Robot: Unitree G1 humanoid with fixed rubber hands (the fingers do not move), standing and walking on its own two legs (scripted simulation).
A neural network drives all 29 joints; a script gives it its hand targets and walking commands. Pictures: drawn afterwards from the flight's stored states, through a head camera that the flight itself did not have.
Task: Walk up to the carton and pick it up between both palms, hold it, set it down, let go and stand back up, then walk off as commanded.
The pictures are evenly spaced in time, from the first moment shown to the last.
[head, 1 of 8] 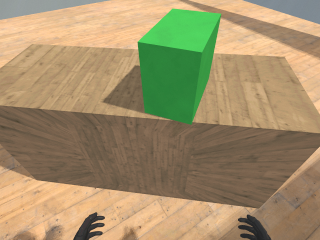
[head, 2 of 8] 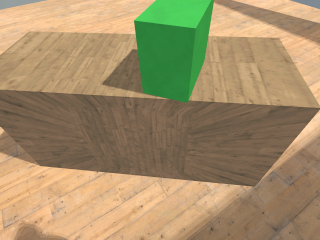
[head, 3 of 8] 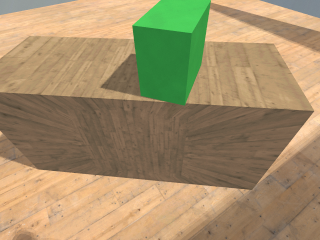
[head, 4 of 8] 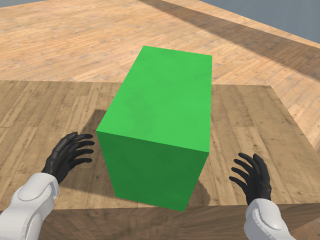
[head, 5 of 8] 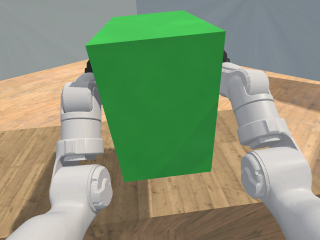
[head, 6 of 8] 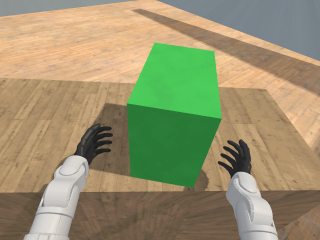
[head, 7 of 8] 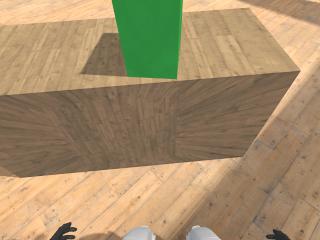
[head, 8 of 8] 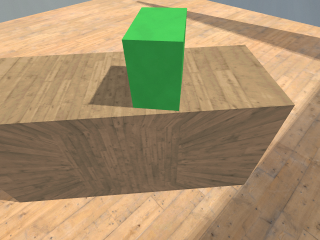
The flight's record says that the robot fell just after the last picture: no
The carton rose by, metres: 0.22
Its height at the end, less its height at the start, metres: +0.00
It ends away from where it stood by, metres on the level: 0.02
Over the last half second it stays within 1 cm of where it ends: yes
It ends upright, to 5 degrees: yes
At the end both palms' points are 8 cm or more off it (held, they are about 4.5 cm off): yes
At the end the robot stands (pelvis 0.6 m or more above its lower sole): yes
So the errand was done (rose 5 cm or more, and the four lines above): yes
